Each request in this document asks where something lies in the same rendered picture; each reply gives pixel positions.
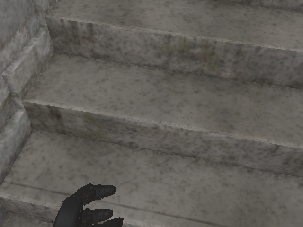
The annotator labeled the left robot hand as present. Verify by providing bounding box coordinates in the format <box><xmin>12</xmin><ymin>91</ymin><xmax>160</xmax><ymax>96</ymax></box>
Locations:
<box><xmin>52</xmin><ymin>183</ymin><xmax>124</xmax><ymax>227</ymax></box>

